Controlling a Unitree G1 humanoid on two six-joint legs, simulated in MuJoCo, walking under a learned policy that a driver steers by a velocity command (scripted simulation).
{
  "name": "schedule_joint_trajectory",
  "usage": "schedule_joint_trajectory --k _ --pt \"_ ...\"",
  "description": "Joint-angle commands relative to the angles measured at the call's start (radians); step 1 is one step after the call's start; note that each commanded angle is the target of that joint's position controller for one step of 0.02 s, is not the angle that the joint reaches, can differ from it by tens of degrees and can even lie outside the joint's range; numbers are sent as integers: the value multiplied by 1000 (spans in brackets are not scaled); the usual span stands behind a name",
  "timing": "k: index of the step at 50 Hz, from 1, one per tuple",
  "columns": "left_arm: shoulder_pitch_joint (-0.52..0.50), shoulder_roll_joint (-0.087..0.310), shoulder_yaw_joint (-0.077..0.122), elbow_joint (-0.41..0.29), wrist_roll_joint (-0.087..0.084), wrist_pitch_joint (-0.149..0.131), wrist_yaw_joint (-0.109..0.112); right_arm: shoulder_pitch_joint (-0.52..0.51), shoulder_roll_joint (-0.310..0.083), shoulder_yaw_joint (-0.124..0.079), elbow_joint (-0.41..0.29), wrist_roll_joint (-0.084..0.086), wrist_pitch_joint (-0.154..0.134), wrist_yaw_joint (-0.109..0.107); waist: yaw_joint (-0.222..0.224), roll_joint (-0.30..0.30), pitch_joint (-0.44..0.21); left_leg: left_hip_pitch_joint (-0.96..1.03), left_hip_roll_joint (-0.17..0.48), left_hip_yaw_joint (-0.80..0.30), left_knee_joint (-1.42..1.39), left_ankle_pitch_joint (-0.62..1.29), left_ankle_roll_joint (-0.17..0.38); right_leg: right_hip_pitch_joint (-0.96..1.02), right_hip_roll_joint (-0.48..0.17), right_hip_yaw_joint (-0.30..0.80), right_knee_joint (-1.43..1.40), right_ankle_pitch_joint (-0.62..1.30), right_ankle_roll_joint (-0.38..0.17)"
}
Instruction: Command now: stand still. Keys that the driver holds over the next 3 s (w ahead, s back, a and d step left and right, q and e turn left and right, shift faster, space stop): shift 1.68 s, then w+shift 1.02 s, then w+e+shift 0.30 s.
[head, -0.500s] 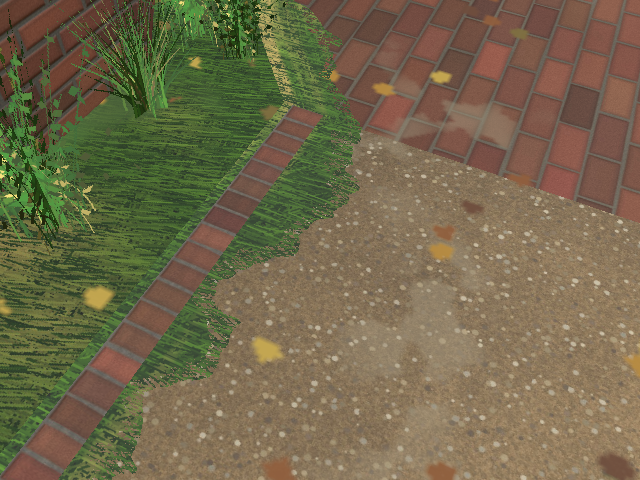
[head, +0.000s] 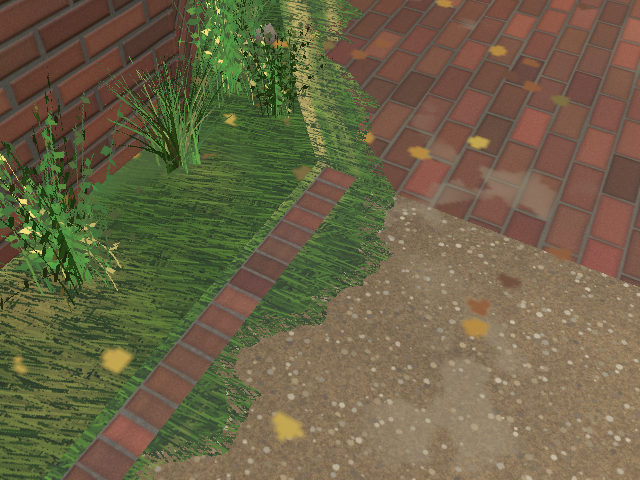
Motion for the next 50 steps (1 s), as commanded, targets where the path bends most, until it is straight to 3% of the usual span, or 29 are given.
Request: schedule_joint_trajectory --k 1,9,16,50 --pt "-18 98 26 -26 -5 -14 8 -21 -121 -19 -31 6 -42 0 7 80 -12 -118 63 -71 -187 -3 42 142 -30 30 -33 27 -21" --pt "-4 101 33 39 -15 -4 12 24 -107 -15 13 15 -38 0 -13 36 -34 -23 46 -42 -145 227 51 161 -35 33 -16 170 -16" --pt "-2 107 35 85 -20 7 21 28 -95 -13 38 16 -32 3 -13 36 -41 15 37 -26 -139 330 51 177 -39 35 -8 207 -17" --pt "40 76 29 202 -21 17 31 136 -46 3 106 11 -33 -4 -8 30 25 -22 16 2 -203 137 39 166 -35 38 -53 103 -11"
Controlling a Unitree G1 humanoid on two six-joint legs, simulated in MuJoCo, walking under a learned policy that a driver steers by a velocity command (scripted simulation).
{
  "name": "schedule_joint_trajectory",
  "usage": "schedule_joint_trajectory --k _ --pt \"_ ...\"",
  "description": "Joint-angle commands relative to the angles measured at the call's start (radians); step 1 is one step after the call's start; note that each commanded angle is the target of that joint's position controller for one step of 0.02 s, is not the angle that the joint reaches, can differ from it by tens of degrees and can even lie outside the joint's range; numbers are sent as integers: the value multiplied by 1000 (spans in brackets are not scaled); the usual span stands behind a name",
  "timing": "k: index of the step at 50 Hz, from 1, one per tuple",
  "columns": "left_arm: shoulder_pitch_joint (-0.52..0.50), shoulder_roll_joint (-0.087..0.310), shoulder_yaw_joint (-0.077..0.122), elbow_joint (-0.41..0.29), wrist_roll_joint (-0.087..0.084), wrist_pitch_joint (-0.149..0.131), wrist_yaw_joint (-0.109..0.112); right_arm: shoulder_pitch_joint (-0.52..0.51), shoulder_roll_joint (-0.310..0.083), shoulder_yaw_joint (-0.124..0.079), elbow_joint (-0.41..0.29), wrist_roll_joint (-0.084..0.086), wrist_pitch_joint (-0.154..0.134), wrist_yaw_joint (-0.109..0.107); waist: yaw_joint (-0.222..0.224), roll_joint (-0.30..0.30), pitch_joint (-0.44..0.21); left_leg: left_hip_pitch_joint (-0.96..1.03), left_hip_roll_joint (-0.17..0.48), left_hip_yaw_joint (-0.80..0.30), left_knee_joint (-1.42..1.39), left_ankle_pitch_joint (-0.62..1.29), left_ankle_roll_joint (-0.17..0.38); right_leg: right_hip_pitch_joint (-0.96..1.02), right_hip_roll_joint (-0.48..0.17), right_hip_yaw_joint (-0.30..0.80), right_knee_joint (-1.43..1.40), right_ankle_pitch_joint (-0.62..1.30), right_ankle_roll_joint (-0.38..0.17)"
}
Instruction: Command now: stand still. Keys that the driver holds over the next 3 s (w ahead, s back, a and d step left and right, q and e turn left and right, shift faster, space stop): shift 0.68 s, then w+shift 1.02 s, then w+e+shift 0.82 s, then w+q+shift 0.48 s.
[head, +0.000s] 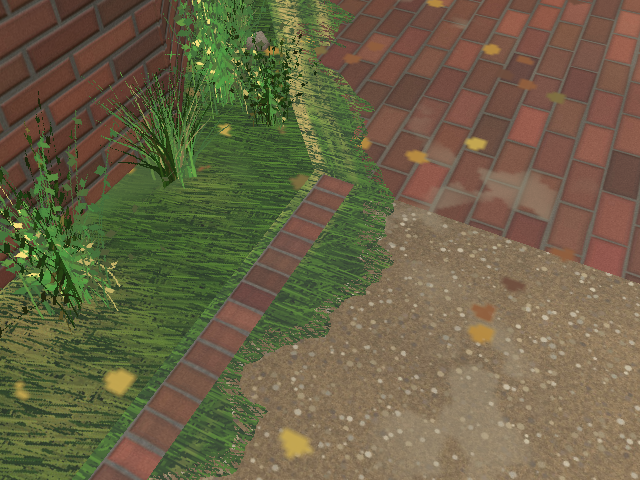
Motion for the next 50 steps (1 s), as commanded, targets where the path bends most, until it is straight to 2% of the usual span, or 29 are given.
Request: schedule_joint_trajectory --k 1,34,35,36,37,38,39,40,41,42,43,45,46,47,48,49,50 --pt "16 96 12 -22 0 -7 3 71 -94 -14 -13 0 -5 -3 0 16 11 -137 42 -35 -116 146 10 95 -10 2 -41 146 -38" --pt "83 71 3 -12 -4 -7 7 162 -62 -10 -16 4 -11 -3 -1 16 25 -146 41 -26 -114 155 9 85 -7 5 -35 155 -41" --pt "109 57 1 3 -6 -5 7 201 -67 -15 0 8 -8 -7 -8 36 -19 -123 34 -27 -136 -70 27 89 33 -41 2 -51 -42" --pt "110 70 9 0 -17 -7 6 207 -116 -32 -8 21 -4 -11 -19 86 11 -131 65 -92 -169 -373 73 8 81 -95 86 -322 -46" --pt "38 85 14 -36 -18 -20 0 256 -163 -47 -13 32 -8 -13 -58 137 82 -122 169 -243 -258 -614 139 -156 80 -105 194 -414 -50" --pt "-58 56 5 -95 -31 -45 -14 251 -225 -69 -25 41 -24 -14 -80 242 168 -112 342 -457 -380 -681 223 -301 31 -105 357 -287 -61" --pt "-127 66 7 -133 -37 -69 -25 223 -214 -69 -45 28 -45 -15 -83 204 226 -77 419 -556 -426 -578 264 -448 -42 -33 477 -264 -74" --pt "-120 75 13 -141 -39 -90 -34 190 -173 -60 -61 18 -64 -13 -55 152 229 3 416 -531 -406 -456 251 -555 -79 -1 541 -226 -82" --pt "-91 71 16 -139 -35 -109 -42 168 -148 -56 -75 20 -75 -7 -37 128 188 63 386 -466 -376 -366 224 -589 -103 8 547 -192 -88" --pt "-80 68 16 -146 -38 -126 -49 155 -147 -57 -86 31 -79 -1 -30 125 161 81 362 -399 -369 -298 195 -563 -117 5 456 -164 -88" --pt "-86 75 20 -148 -36 -137 -54 152 -148 -58 -95 37 -80 1 -34 115 126 65 314 -316 -366 -234 165 -470 -103 -28 355 -134 -82" --pt "-76 50 17 -146 -39 -144 -64 145 -179 -64 -113 34 -77 3 -24 148 93 -52 249 -205 -350 -190 152 -253 -46 -111 240 -115 -61" --pt "-66 37 16 -176 50 -96 -98 149 -184 -68 -91 -52 -74 16 -9 183 79 -106 216 -168 -351 -252 170 -146 0 -176 166 -171 -63" --pt "-20 39 23 -172 50 -73 -104 139 -180 -72 -93 -51 -74 22 11 180 93 -188 221 -153 -325 -275 181 -21 22 -223 137 -122 -63" --pt "75 48 32 -151 37 -64 -99 110 -189 -75 -100 -37 -76 25 61 146 85 -258 213 -131 -256 -231 181 117 44 -245 92 -78 -67" --pt "238 84 51 -104 33 -68 -88 87 -193 -75 -106 -35 -81 29 140 73 30 -319 176 -85 -62 -53 174 299 72 -246 67 -108 -73" --pt "458 153 76 -49 45 -87 -71 45 -168 -66 -119 -42 -90 34 252 -108 -67 -435 90 22 346 110 150 501 -39 -84 -3 -254 -83"
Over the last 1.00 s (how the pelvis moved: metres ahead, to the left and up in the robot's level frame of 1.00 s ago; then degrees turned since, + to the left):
0.03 0.02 0.00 -1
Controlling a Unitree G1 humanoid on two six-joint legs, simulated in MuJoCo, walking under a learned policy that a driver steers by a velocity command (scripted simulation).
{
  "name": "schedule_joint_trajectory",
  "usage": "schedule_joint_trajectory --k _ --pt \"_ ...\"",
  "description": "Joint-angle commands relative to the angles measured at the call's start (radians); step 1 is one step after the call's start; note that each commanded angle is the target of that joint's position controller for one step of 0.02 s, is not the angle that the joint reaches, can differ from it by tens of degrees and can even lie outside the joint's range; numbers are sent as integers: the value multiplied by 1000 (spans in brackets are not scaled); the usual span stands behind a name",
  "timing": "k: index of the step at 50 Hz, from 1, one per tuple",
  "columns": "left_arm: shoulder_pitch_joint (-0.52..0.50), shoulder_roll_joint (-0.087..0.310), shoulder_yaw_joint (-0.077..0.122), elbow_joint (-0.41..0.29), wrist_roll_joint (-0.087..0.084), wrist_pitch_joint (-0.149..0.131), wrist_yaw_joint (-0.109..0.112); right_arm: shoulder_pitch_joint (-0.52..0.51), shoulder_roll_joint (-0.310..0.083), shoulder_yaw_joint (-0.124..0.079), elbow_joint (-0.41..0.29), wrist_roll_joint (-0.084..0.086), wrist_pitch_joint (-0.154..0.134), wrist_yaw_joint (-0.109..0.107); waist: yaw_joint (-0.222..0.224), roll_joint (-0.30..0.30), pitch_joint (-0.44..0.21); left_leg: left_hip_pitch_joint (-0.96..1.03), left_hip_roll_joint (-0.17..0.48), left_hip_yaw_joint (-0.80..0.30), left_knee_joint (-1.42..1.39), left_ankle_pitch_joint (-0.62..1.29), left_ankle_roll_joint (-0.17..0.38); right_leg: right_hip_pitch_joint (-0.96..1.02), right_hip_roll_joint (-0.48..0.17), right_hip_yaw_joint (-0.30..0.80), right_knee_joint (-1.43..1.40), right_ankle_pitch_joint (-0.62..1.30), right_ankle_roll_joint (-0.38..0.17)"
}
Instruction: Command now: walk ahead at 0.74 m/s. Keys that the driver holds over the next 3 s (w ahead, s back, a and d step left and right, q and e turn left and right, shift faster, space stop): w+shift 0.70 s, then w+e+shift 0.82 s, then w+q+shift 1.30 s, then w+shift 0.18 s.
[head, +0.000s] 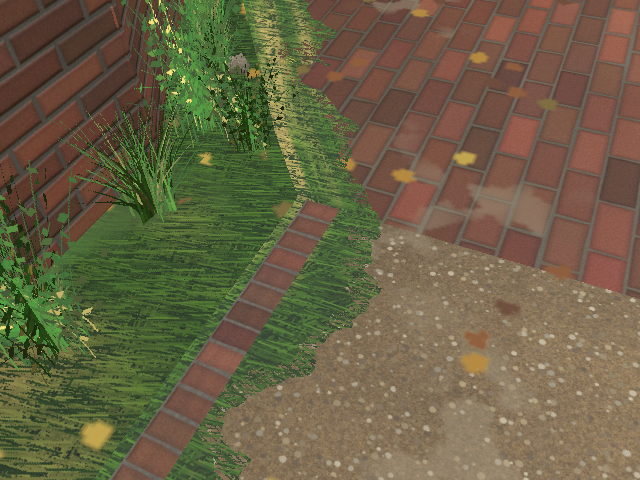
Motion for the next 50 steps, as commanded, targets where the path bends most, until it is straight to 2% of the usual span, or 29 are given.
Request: schedule_joint_trajectory --k 1,2,3,4,6,9,13,17,19,21,22,23,24,25,26,27,28,30,33,36,40,41,43,45,46,47,48,49,50 --pt "592 223 52 120 35 -13 21 -200 17 12 -158 2 -40 19 268 -493 -65 -766 -148 17 717 -83 88 646 -304 678 -394 -685 -75" --pt "397 164 26 83 34 -6 23 -237 4 10 -198 6 -42 32 154 -330 34 -863 -120 -136 873 49 110 483 -351 918 -510 -760 -114" --pt "249 150 22 33 26 -8 20 -241 -25 7 -208 11 -41 43 79 -191 97 -899 -28 -99 907 186 115 403 -364 791 -458 -665 -124" --pt "200 119 15 16 13 -17 13 -232 -50 3 -195 3 -40 53 56 -85 89 -830 28 -71 856 273 101 329 -308 631 -446 -490 -123" --pt "187 74 -3 17 3 -33 17 -196 -37 4 -185 -24 -17 66 9 -110 79 -738 63 -44 786 296 59 246 -219 458 -483 -349 -106" --pt "278 51 -13 49 0 -51 27 -285 -30 11 -221 -13 19 76 15 -104 146 -825 68 3 747 368 23 254 -172 337 -524 -181 -122" --pt "357 48 -21 49 -9 -64 27 -503 -37 19 -303 -3 25 75 56 -72 194 -856 46 65 501 450 -3 289 -141 217 -580 64 -153" --pt "386 63 -23 54 -18 -74 40 -626 -16 36 -354 8 23 77 68 -87 218 -712 4 135 216 522 39 371 -155 124 -656 384 -151" --pt "382 85 -23 57 -16 -72 39 -621 -27 35 -358 9 19 68 50 -105 182 -616 -48 171 133 484 81 468 -158 64 -583 732 -137" --pt "387 132 -13 61 -1 -60 47 -527 -67 21 -339 8 16 50 -7 -176 77 -465 -133 198 131 382 115 561 -184 39 -377 1220 -119" --pt "377 166 -3 63 12 -46 55 -384 -102 6 -303 9 13 40 -78 -210 -6 -324 -162 180 134 316 134 571 -198 34 -192 1335 -111" --pt "347 190 7 58 17 -29 62 -167 -140 -14 -236 10 10 26 -176 -209 -107 -108 -178 171 84 284 149 517 -188 21 69 1303 -100" --pt "318 163 5 39 18 -25 60 29 -198 -38 -180 -5 9 12 -250 -175 -202 182 -69 48 97 156 170 292 -140 31 388 1026 -100" --pt "393 -16 -29 -7 -22 -33 25 67 -288 -63 -162 -39 6 7 -132 120 -287 446 226 -457 -9 -251 250 -131 36 67 787 134 -74" --pt "368 36 -18 -29 -39 -57 18 25 -256 -62 -159 -19 5 28 -109 139 -331 451 280 -843 -228 -366 260 -291 100 229 914 -128 -105" --pt "240 71 -10 -69 -41 -60 26 -85 -199 -52 -151 -15 -3 34 -68 66 -128 300 237 -679 -252 -276 226 -379 25 219 922 -8 -120" --pt "188 73 -13 -82 -31 -63 26 -126 -124 -35 -149 -8 -14 38 -49 -56 -45 136 218 -528 -260 -120 212 -350 -19 204 864 67 -120" --pt "196 27 -24 -89 3 -39 12 -163 -57 -11 -125 -4 -27 31 42 -66 26 -94 138 -346 -302 -8 165 -251 -71 207 767 87 -100" --pt "115 2 -38 -133 20 0 -14 -116 -56 -1 -93 19 -51 23 71 -25 122 -211 94 -225 -389 52 164 -311 -121 172 676 109 -49" --pt "-70 28 -48 -206 14 3 -20 -55 -80 0 -91 23 -63 31 33 -36 196 -219 27 -67 -455 295 147 -378 -114 85 445 278 -31" --pt "-216 12 -70 -250 -17 -9 -35 37 -93 8 -71 36 -84 24 -19 -38 215 -147 32 106 -524 725 66 -219 -26 -10 111 511 -77" --pt "-194 29 -65 -231 -28 -2 -32 30 -98 11 -73 32 -83 19 -16 -29 162 -31 10 151 -509 884 41 -206 25 -35 98 522 -92" --pt "-197 53 -63 -239 -12 -11 -28 53 -132 13 -72 27 -79 -1 5 25 144 117 68 192 -396 1326 1 -186 69 -79 33 491 -124" --pt "-89 99 -46 -208 -4 -9 -16 44 -182 1 -80 0 -49 -33 72 73 40 234 96 214 -184 1564 -24 -74 148 -97 16 377 -143" --pt "77 140 -29 -165 -5 -7 -15 14 -204 -7 -90 -15 -31 -46 157 88 -42 232 112 215 42 1653 -26 74 182 -92 22 329 -161" --pt "302 177 -6 -98 -10 -4 -9 -50 -229 -17 -111 -25 -15 -51 263 99 -132 181 120 208 331 1632 -18 258 166 -44 -8 297 -193" --pt "453 213 23 -65 -8 6 5 -116 -239 -26 -126 -24 -11 -44 340 68 -160 6 45 217 719 1289 -1 433 106 62 -42 173 -232" --pt "386 280 49 -56 -8 27 13 -116 -80 6 -197 -26 -46 -16 175 -286 -129 -470 -135 136 1079 52 -28 688 -79 380 62 392 -297" --pt "313 316 62 -84 1 35 9 -81 -76 23 -278 33 -63 -2 121 -311 -301 -767 -158 -60 1250 -11 -42 863 -219 863 -178 41 -504"
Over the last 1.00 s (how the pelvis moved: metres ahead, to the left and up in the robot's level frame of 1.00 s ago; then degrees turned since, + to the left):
0.09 -0.06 -0.01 0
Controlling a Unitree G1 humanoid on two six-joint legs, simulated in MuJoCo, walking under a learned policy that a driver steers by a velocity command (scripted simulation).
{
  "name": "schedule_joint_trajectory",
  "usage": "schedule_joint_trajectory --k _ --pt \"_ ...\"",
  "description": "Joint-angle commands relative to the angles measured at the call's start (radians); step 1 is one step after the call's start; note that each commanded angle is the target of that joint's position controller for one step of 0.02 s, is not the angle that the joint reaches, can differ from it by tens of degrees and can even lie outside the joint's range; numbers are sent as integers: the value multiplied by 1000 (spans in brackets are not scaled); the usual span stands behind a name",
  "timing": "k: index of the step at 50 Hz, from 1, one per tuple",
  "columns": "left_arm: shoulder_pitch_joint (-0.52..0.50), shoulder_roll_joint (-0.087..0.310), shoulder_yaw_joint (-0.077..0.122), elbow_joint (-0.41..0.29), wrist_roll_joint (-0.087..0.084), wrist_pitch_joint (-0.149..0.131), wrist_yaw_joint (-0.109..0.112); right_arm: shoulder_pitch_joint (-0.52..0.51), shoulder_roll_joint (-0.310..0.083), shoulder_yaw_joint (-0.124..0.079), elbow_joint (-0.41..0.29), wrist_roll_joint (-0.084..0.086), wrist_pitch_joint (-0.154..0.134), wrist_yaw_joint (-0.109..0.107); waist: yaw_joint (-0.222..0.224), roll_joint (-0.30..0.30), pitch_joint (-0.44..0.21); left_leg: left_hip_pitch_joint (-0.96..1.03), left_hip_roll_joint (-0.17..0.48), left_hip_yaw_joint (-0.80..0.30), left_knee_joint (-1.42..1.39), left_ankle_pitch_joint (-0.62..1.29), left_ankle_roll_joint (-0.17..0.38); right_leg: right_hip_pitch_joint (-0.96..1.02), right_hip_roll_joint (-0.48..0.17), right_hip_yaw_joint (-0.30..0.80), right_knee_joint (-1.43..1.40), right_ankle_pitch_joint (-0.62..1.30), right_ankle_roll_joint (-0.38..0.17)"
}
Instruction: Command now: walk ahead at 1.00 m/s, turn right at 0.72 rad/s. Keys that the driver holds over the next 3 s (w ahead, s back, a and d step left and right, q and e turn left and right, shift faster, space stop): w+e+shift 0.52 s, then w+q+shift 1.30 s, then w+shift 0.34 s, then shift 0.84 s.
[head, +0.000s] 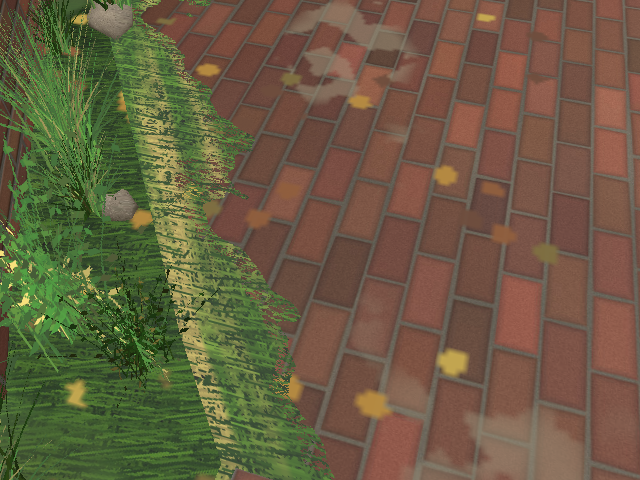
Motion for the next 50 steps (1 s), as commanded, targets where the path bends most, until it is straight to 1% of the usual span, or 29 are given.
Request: schedule_joint_trajectory --k 1,2,4,6,9,14,17,18,19,20,21,22,23,24,26,29,31,34,36,38,39,40,41,42,43,44,45,46,50 --pt "312 222 92 48 8 30 21 -136 -132 -3 -221 20 -63 15 101 -27 -245 -905 22 -232 619 -13 21 894 -387 914 -357 -223 -268" --pt "285 162 79 61 5 28 25 -176 -138 -4 -235 12 -70 22 53 79 -122 -866 62 -227 492 46 30 706 -359 831 -400 -207 -209" --pt "255 137 67 62 -1 8 39 -214 -108 8 -258 -30 -40 26 -26 139 -22 -752 109 -223 369 34 -6 439 -271 683 -414 -26 -159" --pt "253 136 58 59 -20 -16 41 -220 -88 18 -281 -50 0 37 -63 107 16 -702 147 -194 252 11 -45 276 -207 593 -436 12 -141" --pt "291 172 67 42 -22 -36 38 -425 -86 36 -382 -36 11 50 -13 46 87 -649 144 -114 -48 178 -80 124 -140 524 -492 177 -115" --pt "401 205 87 45 -32 -25 29 -569 -90 48 -452 -1 5 50 97 -47 15 -559 51 -92 -395 460 -42 347 -135 521 -411 549 -21" --pt "354 244 96 24 -28 -25 41 -463 -156 23 -440 5 0 31 32 -64 -89 -314 -7 -119 -519 387 -13 429 -143 536 -221 790 42" --pt "316 284 105 12 -21 -29 38 -325 -209 0 -408 13 -5 17 -49 -74 -177 -158 -4 -141 -512 323 -4 427 -141 542 -51 829 61" --pt "242 297 108 -9 -15 -35 32 -111 -259 -24 -356 14 -8 -1 -177 -70 -269 68 46 -163 -497 250 7 326 -109 525 178 745 75" --pt "216 169 76 -43 -10 -44 30 101 -323 -51 -319 -16 -9 -22 -235 55 -395 303 253 -351 -475 -65 33 162 -55 453 510 276 71" --pt "359 53 38 -106 -72 -37 34 16 -378 -62 -334 -45 -6 -10 -82 411 -535 472 546 -932 -669 -208 141 -114 36 332 778 -332 107" --pt "323 140 36 -80 -41 -15 49 -87 -295 -68 -351 -35 6 3 -78 263 -416 346 496 -963 -724 -414 155 -239 -76 285 825 -232 89" --pt "229 169 45 -75 -16 -1 40 -147 -187 -42 -356 -25 9 7 -89 117 -258 191 432 -768 -735 -370 139 -252 -123 257 778 -142 96" --pt "187 162 46 -82 -5 8 27 -152 -149 -34 -330 -26 10 10 -77 29 -154 61 396 -628 -753 -193 129 -236 -151 241 742 -115 103" --pt "140 109 36 -122 17 35 -5 -100 -134 -27 -265 -19 -3 10 -42 66 -67 -74 345 -425 -785 -6 101 -225 -202 234 712 -113 108" --pt "72 43 4 -182 29 44 -25 -44 -91 -13 -195 8 -39 39 -5 81 -16 -167 300 -323 -859 133 115 -256 -206 275 640 -82 109" --pt "-8 71 -2 -229 29 36 -30 -55 -131 -20 -183 9 -48 42 19 84 38 -208 274 -236 -910 221 134 -284 -186 284 489 -6 120" --pt "-133 82 -24 -269 27 15 -54 -46 -165 -25 -168 35 -41 47 16 42 82 -337 199 -130 -1027 377 130 -36 -181 99 122 194 124" --pt "-167 86 -30 -268 21 7 -52 -4 -231 -38 -152 35 -39 51 5 39 82 -287 227 -135 -1033 584 145 79 -157 79 57 213 123" --pt "-131 130 -15 -255 28 -1 -26 32 -291 -49 -132 31 -34 47 29 62 4 -121 239 -118 -859 1006 132 158 -108 71 2 98 112" --pt "-15 162 1 -224 35 -6 -9 45 -313 -52 -120 27 -24 40 88 92 -81 -87 240 -118 -675 1126 119 291 -81 84 -19 25 104" --pt "176 191 19 -164 42 -10 9 31 -313 -51 -119 32 -15 35 186 98 -177 -170 204 -105 -418 1044 104 523 -88 99 -71 29 101" --pt "320 271 47 -133 65 -12 33 40 -244 -34 -142 32 -14 38 229 39 -289 -388 143 -98 -96 692 96 774 -273 276 -65 -172 94" --pt "349 352 68 -138 90 -20 45 158 -56 0 -186 55 -13 43 113 -227 -458 -690 34 -148 288 -154 87 1013 -594 743 -148 -409 44" --pt "341 311 67 -146 54 -9 44 72 -152 -19 -205 61 -3 37 151 -145 -471 -761 39 -200 396 -78 105 898 -607 907 -312 -510 37" --pt "255 231 48 -127 41 -13 43 -34 -175 -30 -220 54 4 38 110 -80 -246 -821 87 -196 363 43 105 737 -533 717 -326 -435 52" --pt "201 179 39 -117 34 -21 39 -53 -145 -23 -216 47 8 47 71 -70 -135 -809 118 -186 308 93 96 607 -491 581 -351 -274 62" --pt "174 150 34 -110 30 -26 39 -43 -129 -23 -199 40 23 54 36 -79 -92 -770 138 -185 285 103 83 521 -451 469 -377 -164 79" --pt "201 92 25 -48 -8 -61 34 -118 -70 -22 -232 11 84 79 -29 -84 11 -808 186 -167 249 141 57 404 -416 214 -475 27 104"
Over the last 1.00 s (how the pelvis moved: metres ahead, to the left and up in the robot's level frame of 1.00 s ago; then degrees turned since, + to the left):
0.83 -0.04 -0.02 -10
